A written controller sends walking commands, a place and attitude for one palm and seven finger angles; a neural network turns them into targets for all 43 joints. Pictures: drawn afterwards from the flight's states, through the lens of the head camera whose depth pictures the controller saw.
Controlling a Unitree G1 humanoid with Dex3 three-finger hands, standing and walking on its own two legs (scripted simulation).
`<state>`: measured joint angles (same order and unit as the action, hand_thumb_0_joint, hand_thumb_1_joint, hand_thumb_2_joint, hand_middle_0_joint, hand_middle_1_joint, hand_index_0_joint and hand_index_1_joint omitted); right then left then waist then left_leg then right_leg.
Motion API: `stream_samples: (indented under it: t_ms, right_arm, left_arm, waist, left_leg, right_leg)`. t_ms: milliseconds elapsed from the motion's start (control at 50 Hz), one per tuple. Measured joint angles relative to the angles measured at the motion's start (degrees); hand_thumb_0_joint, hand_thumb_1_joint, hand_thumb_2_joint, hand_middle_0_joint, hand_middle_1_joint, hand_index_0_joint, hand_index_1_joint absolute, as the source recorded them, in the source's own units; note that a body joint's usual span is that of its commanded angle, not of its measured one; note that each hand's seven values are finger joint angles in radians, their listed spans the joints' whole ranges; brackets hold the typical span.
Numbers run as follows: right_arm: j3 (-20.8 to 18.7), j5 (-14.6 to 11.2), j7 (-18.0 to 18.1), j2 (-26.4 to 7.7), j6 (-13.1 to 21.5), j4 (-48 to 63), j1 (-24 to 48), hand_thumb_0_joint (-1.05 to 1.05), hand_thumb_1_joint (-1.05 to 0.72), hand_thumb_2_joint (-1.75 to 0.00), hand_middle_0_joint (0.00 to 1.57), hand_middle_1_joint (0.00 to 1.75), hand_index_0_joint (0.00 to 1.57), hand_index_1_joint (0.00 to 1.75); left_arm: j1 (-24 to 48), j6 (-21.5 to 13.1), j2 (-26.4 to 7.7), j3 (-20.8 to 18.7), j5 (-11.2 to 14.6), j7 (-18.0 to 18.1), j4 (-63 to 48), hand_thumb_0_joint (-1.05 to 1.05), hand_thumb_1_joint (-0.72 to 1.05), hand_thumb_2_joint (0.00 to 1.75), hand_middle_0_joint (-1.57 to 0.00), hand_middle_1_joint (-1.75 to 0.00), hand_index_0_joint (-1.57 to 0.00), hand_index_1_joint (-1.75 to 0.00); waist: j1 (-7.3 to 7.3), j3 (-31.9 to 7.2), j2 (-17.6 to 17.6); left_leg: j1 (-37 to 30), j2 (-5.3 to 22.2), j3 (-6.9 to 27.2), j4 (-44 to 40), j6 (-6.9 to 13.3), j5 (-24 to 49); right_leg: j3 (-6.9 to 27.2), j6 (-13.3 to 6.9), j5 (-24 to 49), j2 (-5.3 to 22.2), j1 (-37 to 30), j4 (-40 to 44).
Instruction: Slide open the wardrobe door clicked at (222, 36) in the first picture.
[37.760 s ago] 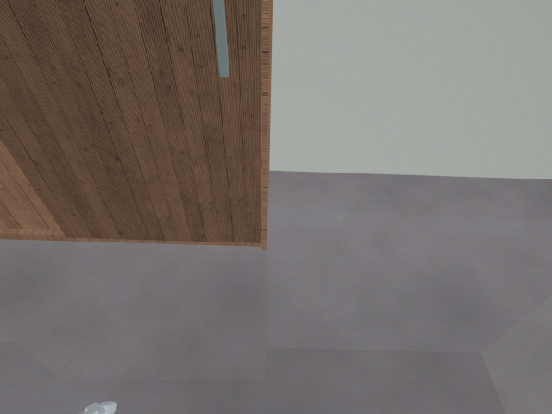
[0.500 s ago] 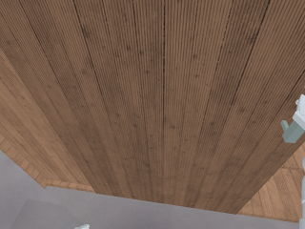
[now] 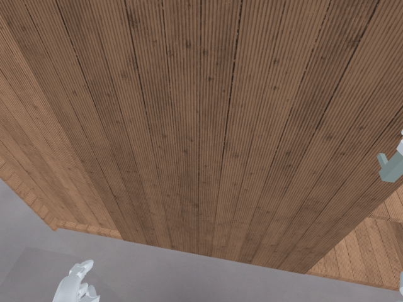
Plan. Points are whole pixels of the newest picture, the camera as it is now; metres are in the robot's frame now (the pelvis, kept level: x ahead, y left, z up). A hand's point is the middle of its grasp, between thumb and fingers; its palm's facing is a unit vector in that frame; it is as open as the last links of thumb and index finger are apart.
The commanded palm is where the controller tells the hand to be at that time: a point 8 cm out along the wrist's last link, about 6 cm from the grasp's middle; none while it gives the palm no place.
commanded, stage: stop walking and hold the door there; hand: right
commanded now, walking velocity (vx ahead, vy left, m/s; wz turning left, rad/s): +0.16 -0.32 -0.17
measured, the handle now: out of the picture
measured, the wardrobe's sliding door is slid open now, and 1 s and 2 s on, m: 0.46 0.46 0.46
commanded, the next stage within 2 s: loosen the grip on the handle in 1.20 s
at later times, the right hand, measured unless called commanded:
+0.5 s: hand out of the picture +0.35 -0.33 +0.18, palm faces +0.40 +0.90 -0.16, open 5.7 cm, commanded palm +0.32 -0.36 +0.15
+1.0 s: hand out of the picture +0.35 -0.33 +0.18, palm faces +0.29 +0.95 -0.10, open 5.7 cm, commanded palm +0.32 -0.37 +0.15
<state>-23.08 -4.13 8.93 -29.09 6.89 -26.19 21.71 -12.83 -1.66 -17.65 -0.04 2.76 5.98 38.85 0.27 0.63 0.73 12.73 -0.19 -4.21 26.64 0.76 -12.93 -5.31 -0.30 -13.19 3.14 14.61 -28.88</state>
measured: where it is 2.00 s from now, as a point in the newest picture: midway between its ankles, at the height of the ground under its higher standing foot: outside the picture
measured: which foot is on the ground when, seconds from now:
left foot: down 0.00-0.34, up 0.36-0.56, down 0.58-1.00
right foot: down 0.00-0.08, up 0.10-0.30, down 0.32-1.00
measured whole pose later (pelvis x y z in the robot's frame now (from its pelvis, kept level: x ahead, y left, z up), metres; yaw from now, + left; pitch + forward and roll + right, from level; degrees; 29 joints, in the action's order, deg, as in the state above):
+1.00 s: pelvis -0.03 -0.13 +0.00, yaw -3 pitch -1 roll +1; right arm -8.6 -4.6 6.5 -16.5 9.1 -19.4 26.6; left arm -10.0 -0.8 -15.0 1.1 1.7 5.3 37.2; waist 0.2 2.8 0.1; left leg 12.8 -0.3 -3.3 27.7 0.6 -13.5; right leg -5.9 -1.6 -13.8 1.8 14.1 -29.4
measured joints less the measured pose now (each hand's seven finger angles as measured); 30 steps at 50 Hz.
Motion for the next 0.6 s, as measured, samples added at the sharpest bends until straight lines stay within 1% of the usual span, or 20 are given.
stream_samples:
  t_ms: [80, 120, 160, 180, 220, 240, 280, 320, 340, 360, 380, 400, 420, 440, 460, 500, 560, 580, 600]
  right_arm:
    - [0.2, 0.2, 0.3, 0.2, 0.1, -1.4, 1.0, -0.11, -0.67, -0.73, 0.46, 1.40, 0.36, 1.41]
    - [0.9, 0.5, -0.1, 0.8, 0.6, -2.1, 1.7, -0.11, -0.67, -0.72, 0.46, 1.40, 0.37, 1.41]
    - [1.8, 0.7, -0.9, 1.7, 1.2, -2.4, 2.7, -0.11, -0.67, -0.71, 0.46, 1.40, 0.38, 1.41]
    - [2.4, 0.9, -1.4, 2.2, 1.4, -2.3, 3.2, -0.12, -0.67, -0.72, 0.46, 1.40, 0.39, 1.41]
    - [3.6, 1.3, -2.3, 3.2, 2.1, -2.0, 4.1, -0.12, -0.66, -0.72, 0.46, 1.40, 0.40, 1.41]
    - [4.2, 1.4, -2.7, 3.7, 2.6, -1.6, 4.6, -0.12, -0.66, -0.73, 0.46, 1.40, 0.40, 1.41]
    - [5.6, 1.5, -3.3, 4.7, 3.5, -0.5, 5.2, -0.13, -0.65, -0.74, 0.46, 1.40, 0.40, 1.41]
    - [7.1, 1.6, -3.6, 5.8, 4.2, 1.1, 5.8, -0.14, -0.64, -0.76, 0.46, 1.40, 0.40, 1.41]
    - [7.9, 1.5, -3.6, 6.2, 4.5, 2.0, 6.1, -0.14, -0.64, -0.77, 0.46, 1.40, 0.40, 1.41]
    - [8.5, 1.2, -3.3, 6.6, 4.7, 3.1, 6.3, -0.14, -0.64, -0.77, 0.46, 1.40, 0.40, 1.41]
    - [9.0, 1.1, -2.8, 6.9, 4.8, 4.0, 6.4, -0.14, -0.64, -0.77, 0.46, 1.41, 0.39, 1.41]
    - [9.4, 1.1, -2.5, 7.3, 4.8, 4.8, 6.2, -0.14, -0.65, -0.77, 0.45, 1.41, 0.38, 1.41]
    - [9.7, 0.8, -2.3, 7.8, 4.8, 5.5, 6.0, -0.14, -0.65, -0.77, 0.45, 1.42, 0.38, 1.41]
    - [10.0, 0.5, -2.1, 8.4, 4.4, 6.2, 5.8, -0.13, -0.66, -0.77, 0.45, 1.42, 0.37, 1.41]
    - [10.4, 0.1, -1.9, 9.0, 3.8, 7.1, 5.8, -0.12, -0.67, -0.77, 0.45, 1.42, 0.36, 1.41]
    - [11.1, -0.3, -1.8, 9.9, 2.8, 8.2, 6.0, -0.11, -0.69, -0.77, 0.45, 1.42, 0.34, 1.41]
    - [11.5, -0.5, -1.8, 10.3, 1.7, 9.1, 6.5, -0.10, -0.71, -0.77, 0.45, 1.41, 0.31, 1.41]
    - [11.3, -0.4, -1.8, 10.4, 1.5, 9.2, 6.5, -0.10, -0.71, -0.77, 0.45, 1.41, 0.30, 1.41]
    - [11.0, -0.4, -1.6, 10.8, 1.6, 9.2, 6.3, -0.11, -0.71, -0.77, 0.45, 1.41, 0.30, 1.41]
  left_arm:
    - [-0.6, 0.5, 0.4, 0.1, 0.0, -0.4, 0.0, 0.01, 0.91, 0.90, -0.20, -0.30, -0.20, -0.30]
    - [-1.1, 1.0, 0.2, -0.3, 0.1, -0.7, 0.3, 0.01, 0.91, 0.90, -0.20, -0.30, -0.20, -0.30]
    - [-1.4, 1.4, -0.1, -0.7, 0.1, -1.0, 1.1, 0.01, 0.91, 0.90, -0.20, -0.30, -0.20, -0.30]
    - [-1.4, 1.5, -0.3, -0.9, -0.1, -1.1, 1.7, 0.01, 0.91, 0.90, -0.20, -0.30, -0.20, -0.30]
    - [-1.6, 1.7, -0.4, -1.0, -0.5, -1.2, 2.4, 0.01, 0.91, 0.90, -0.20, -0.30, -0.20, -0.30]
    - [-1.6, 1.8, -0.3, -1.0, -0.7, -1.2, 2.7, 0.01, 0.91, 0.90, -0.20, -0.30, -0.20, -0.30]
    - [-1.4, 1.8, -0.2, -1.0, -1.0, -1.3, 3.0, 0.01, 0.91, 0.90, -0.20, -0.30, -0.20, -0.30]
    - [-0.9, 1.7, -0.3, -1.2, -1.2, -1.3, 3.0, 0.01, 0.91, 0.90, -0.20, -0.30, -0.20, -0.30]
    - [-0.4, 1.6, -0.1, -1.5, -1.3, -1.2, 2.9, 0.01, 0.91, 0.90, -0.20, -0.30, -0.20, -0.30]
    - [0.5, 1.6, 0.4, -1.7, -1.2, -1.0, 2.9, 0.01, 0.91, 0.90, -0.20, -0.30, -0.20, -0.30]
    - [1.3, 1.6, 1.0, -1.9, -1.0, -0.9, 2.5, 0.01, 0.91, 0.90, -0.20, -0.30, -0.20, -0.30]
    - [1.8, 1.4, 1.9, -1.7, -0.9, -0.9, 1.9, 0.01, 0.91, 0.90, -0.20, -0.30, -0.20, -0.30]
    - [2.1, 1.2, 2.8, -1.4, -0.8, -0.9, 1.4, 0.01, 0.91, 0.90, -0.20, -0.30, -0.20, -0.30]
    - [2.2, 0.9, 3.9, -1.0, -0.6, -0.9, 1.0, 0.01, 0.91, 0.90, -0.19, -0.30, -0.20, -0.30]
    - [2.3, 0.7, 4.9, -0.4, -0.4, -1.1, 0.7, 0.01, 0.91, 0.90, -0.19, -0.30, -0.20, -0.30]
    - [2.4, 0.2, 7.0, 1.1, -0.4, -1.5, 0.5, 0.01, 0.91, 0.90, -0.20, -0.30, -0.20, -0.30]
    - [2.7, -0.1, 9.1, 3.4, -0.7, -2.3, 0.1, 0.01, 0.91, 0.90, -0.20, -0.30, -0.20, -0.30]
    - [3.1, -0.1, 9.2, 4.0, -0.8, -2.5, 0.0, 0.01, 0.90, 0.90, -0.20, -0.30, -0.20, -0.30]
    - [3.6, -0.1, 9.0, 4.3, -0.9, -2.6, 0.1, 0.01, 0.90, 0.90, -0.20, -0.30, -0.20, -0.30]
  waist:
    - [-0.40, 0.1, 1.2]
    - [-0.68, 0.2, 1.8]
    - [-0.55, 0.7, 2.0]
    - [-0.47, 1.1, 1.8]
    - [-0.41, 2.0, 1.1]
    - [-0.43, 2.4, 0.6]
    - [-0.70, 3.1, -0.3]
    - [-0.97, 3.6, -0.7]
    - [-1.11, 3.9, -1.0]
    - [-0.87, 4.8, -1.3]
    - [-0.43, 5.6, -1.1]
    - [-0.13, 6.0, -0.6]
    - [-0.06, 6.2, 0.1]
    - [0.02, 6.3, 0.6]
    - [0.22, 6.4, 0.9]
    - [0.77, 6.5, 0.7]
    - [1.93, 6.4, -0.5]
    - [2.15, 6.5, -0.2]
    - [1.96, 6.9, 1.2]
  left_leg:
    - [0.3, -0.1, -0.6, -0.3, 0.1, 0.4]
    - [0.7, 0.5, -1.3, 0.6, 0.0, -0.1]
    - [0.9, 1.8, -1.6, 1.3, -0.4, -0.6]
    - [0.9, 2.7, -1.6, 1.7, -0.8, -0.7]
    - [0.8, 4.8, -1.6, 2.5, -1.8, -1.1]
    - [0.9, 5.8, -1.6, 3.1, -2.4, -1.4]
    - [1.2, 8.0, -1.7, 4.8, -3.8, -2.3]
    - [2.4, 10.0, -1.4, 8.0, -5.2, -3.8]
    - [3.4, 11.1, -0.9, 10.3, -5.6, -4.9]
    - [4.7, 11.4, 0.3, 13.5, -5.2, -7.3]
    - [6.4, 10.5, 1.5, 17.9, -4.5, -11.3]
    - [8.0, 9.1, 2.0, 22.4, -4.0, -14.6]
    - [9.2, 7.6, 1.8, 25.9, -3.7, -16.1]
    - [9.8, 6.1, 1.4, 27.8, -3.6, -16.2]
    - [9.9, 4.8, 0.9, 28.0, -3.6, -15.4]
    - [8.5, 2.6, 0.0, 24.1, -3.4, -13.5]
    - [4.0, 0.4, -0.7, 12.5, -2.9, -9.0]
    - [2.8, -0.2, -0.8, 9.4, -1.0, -6.7]
    - [1.9, -1.1, -1.3, 8.0, 1.0, -5.3]
  right_leg:
    - [0.7, 0.0, 0.0, 0.1, 1.2, -1.0]
    - [2.1, 0.1, -4.4, -0.8, 3.1, -5.1]
    - [3.6, 0.2, -9.2, -2.1, 5.6, -12.6]
    - [4.0, 0.3, -10.4, -2.6, 6.6, -15.9]
    - [4.2, 0.2, -11.3, -2.7, 7.4, -18.2]
    - [4.1, 0.2, -11.3, -2.4, 7.1, -17.3]
    - [3.8, 0.2, -9.4, -1.4, 5.3, -12.3]
    - [2.9, 0.3, -4.6, -0.5, 2.2, -5.0]
    - [1.9, 0.7, -0.1, -0.6, 1.9, -3.7]
    - [1.1, 0.8, 0.5, -1.2, 2.4, -5.1]
    - [0.4, 0.7, -0.6, -1.2, 2.7, -6.5]
    - [0.1, 0.4, -1.7, -1.1, 2.9, -7.1]
    - [0.0, 0.1, -2.2, -0.9, 3.0, -7.0]
    - [0.2, -0.2, -2.3, -0.8, 3.1, -6.6]
    - [0.3, -0.3, -1.9, -0.8, 3.0, -5.9]
    - [0.3, -0.4, -1.0, -1.0, 2.8, -4.7]
    - [-0.4, -0.2, -1.0, -1.7, 2.9, -4.7]
    - [-0.5, -0.1, -1.4, -1.5, 3.1, -5.3]
    - [-0.1, 0.0, -1.7, -0.7, 3.1, -5.9]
